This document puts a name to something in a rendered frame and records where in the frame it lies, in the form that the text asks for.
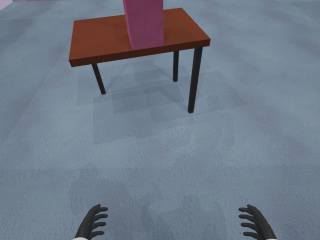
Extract robot left hand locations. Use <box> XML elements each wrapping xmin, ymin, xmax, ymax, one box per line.
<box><xmin>75</xmin><ymin>204</ymin><xmax>108</xmax><ymax>240</ymax></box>

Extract robot right hand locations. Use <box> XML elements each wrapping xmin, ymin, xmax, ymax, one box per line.
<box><xmin>238</xmin><ymin>204</ymin><xmax>277</xmax><ymax>240</ymax></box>

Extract carton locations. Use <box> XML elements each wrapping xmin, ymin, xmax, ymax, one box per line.
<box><xmin>123</xmin><ymin>0</ymin><xmax>164</xmax><ymax>50</ymax></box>

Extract table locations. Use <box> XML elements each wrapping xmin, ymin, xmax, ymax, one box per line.
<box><xmin>68</xmin><ymin>7</ymin><xmax>211</xmax><ymax>114</ymax></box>

